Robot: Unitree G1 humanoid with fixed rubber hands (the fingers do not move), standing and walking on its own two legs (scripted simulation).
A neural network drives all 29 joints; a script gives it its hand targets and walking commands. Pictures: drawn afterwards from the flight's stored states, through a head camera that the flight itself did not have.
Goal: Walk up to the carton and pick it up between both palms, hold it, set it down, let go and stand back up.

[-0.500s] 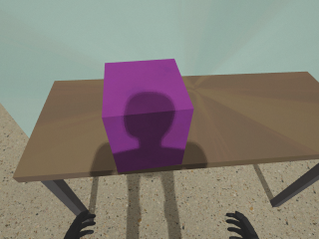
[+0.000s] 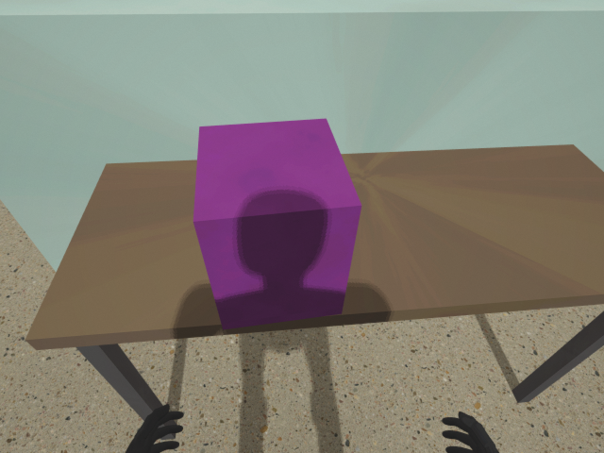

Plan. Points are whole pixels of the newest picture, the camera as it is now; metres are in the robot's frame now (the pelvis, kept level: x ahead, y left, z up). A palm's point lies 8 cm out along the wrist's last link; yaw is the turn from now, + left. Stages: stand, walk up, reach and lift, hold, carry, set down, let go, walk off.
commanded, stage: stand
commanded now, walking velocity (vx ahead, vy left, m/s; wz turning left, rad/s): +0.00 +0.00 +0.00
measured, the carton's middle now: (274, 225) +0.46 +0.06 +0.05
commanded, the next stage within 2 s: none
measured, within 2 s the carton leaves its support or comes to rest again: neither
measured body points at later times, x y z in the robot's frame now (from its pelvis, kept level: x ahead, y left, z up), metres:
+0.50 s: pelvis -0.04 +0.02 -0.01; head -0.06 +0.02 +0.44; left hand +0.02 +0.27 -0.13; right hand +0.02 -0.23 -0.13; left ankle -0.02 +0.12 -0.74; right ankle +0.02 -0.12 -0.74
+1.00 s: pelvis -0.04 +0.02 -0.01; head -0.06 +0.02 +0.44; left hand -0.03 +0.28 -0.14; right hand -0.01 -0.23 -0.14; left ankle -0.02 +0.12 -0.74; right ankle +0.02 -0.12 -0.74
